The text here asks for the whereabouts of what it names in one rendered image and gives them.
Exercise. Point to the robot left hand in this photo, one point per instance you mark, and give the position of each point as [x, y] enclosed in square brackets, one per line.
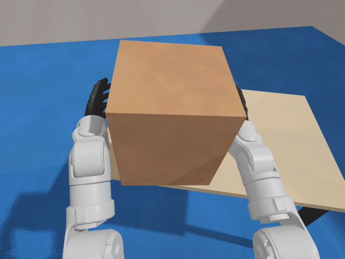
[95, 105]

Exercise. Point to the carton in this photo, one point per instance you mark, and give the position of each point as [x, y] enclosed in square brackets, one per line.
[173, 112]

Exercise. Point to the right robot forearm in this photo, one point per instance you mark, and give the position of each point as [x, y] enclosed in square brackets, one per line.
[268, 201]

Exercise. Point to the left robot upper arm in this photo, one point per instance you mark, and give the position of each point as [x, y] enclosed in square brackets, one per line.
[96, 244]

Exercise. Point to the robot right hand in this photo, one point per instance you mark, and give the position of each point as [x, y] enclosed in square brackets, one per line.
[242, 100]

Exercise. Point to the left robot forearm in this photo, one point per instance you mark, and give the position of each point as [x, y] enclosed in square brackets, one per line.
[89, 169]

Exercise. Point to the table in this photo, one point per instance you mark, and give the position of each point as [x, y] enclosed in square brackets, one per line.
[308, 170]

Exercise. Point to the right robot upper arm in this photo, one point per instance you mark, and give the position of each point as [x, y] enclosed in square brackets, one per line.
[283, 242]

